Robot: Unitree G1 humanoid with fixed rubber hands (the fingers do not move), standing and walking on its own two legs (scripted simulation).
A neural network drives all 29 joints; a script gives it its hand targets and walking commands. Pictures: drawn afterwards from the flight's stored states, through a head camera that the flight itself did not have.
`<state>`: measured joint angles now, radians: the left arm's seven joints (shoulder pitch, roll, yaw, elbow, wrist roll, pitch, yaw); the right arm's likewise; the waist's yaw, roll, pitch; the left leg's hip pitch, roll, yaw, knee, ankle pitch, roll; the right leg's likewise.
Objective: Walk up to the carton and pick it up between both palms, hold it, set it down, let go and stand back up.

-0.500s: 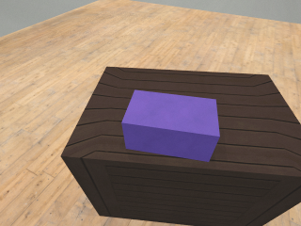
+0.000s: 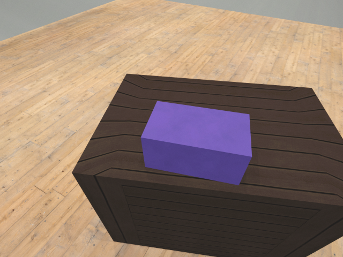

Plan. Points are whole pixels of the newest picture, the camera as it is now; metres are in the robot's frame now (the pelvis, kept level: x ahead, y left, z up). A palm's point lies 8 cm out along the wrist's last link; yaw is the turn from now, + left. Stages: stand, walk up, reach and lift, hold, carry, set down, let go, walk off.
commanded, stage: stand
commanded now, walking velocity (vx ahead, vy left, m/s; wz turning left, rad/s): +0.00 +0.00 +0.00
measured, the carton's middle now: (196, 141) +0.47 -0.04 -0.01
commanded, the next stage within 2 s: none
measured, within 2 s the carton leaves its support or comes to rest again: neither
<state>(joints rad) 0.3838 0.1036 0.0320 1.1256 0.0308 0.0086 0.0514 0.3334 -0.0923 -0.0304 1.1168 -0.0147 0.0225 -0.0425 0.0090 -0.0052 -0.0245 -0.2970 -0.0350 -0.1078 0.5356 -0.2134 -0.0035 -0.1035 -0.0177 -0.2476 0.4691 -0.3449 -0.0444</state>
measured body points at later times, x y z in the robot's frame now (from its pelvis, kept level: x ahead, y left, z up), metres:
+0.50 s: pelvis +0.02 -0.02 +0.00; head +0.01 -0.02 +0.45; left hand -0.04 +0.18 -0.17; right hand +0.00 -0.22 -0.17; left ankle +0.05 +0.12 -0.73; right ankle -0.05 -0.07 -0.73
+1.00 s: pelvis +0.03 -0.03 +0.00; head +0.03 -0.03 +0.45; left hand -0.04 +0.17 -0.17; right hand +0.01 -0.23 -0.17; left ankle +0.05 +0.12 -0.73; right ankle -0.05 -0.07 -0.73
